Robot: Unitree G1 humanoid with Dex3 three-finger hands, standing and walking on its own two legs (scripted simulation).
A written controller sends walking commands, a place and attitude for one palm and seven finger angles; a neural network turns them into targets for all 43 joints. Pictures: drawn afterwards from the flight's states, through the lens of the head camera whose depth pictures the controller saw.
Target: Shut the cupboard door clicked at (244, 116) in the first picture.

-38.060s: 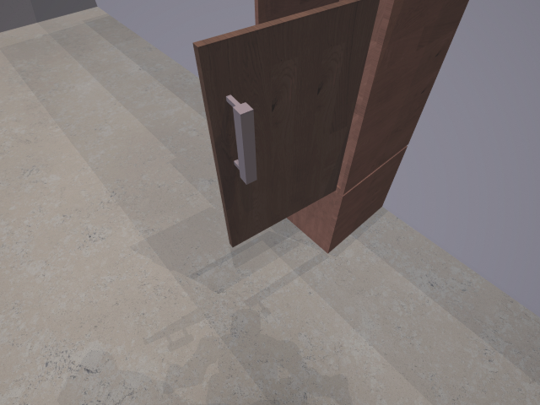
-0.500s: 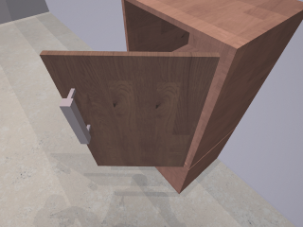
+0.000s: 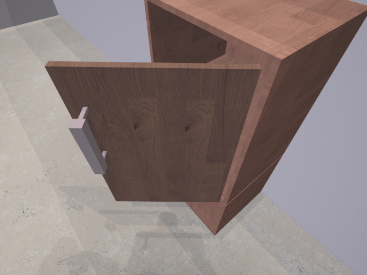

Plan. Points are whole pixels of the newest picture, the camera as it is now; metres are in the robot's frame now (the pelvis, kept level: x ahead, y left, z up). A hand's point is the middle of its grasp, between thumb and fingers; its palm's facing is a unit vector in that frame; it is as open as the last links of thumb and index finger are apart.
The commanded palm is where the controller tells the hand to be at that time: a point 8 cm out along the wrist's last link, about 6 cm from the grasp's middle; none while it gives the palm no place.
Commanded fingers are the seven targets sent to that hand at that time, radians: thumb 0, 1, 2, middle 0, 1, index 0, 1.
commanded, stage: shuffle to correct the standing spot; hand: left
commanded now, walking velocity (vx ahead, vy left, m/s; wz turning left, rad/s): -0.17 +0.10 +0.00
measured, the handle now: (93, 142) +0.39 +0.25 +0.05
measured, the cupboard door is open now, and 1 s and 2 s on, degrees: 50 50 50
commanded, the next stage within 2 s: come to a stop and stand still in 0.08 s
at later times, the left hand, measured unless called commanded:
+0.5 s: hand out of the picture -0.01 +0.18 -0.18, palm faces +0.01 -0.98 -0.20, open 7.3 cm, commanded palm none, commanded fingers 0.00 0.90 0.90 -0.20 -0.30 -0.20 -0.30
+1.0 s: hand out of the picture +0.01 +0.20 -0.18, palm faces +0.01 -0.98 -0.22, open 7.3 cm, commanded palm none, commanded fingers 0.00 0.90 0.90 -0.20 -0.30 -0.20 -0.30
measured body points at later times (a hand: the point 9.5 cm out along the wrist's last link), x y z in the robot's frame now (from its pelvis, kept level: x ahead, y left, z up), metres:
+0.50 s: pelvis -0.03 +0.01 +0.00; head -0.02 +0.01 +0.45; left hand -0.01 +0.24 -0.16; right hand -0.03 -0.21 -0.16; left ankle -0.03 +0.12 -0.74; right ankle -0.02 -0.11 -0.74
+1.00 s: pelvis +0.00 +0.02 -0.01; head +0.01 +0.01 +0.44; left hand +0.01 +0.25 -0.16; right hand -0.01 -0.19 -0.17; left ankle -0.03 +0.12 -0.74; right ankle -0.02 -0.11 -0.74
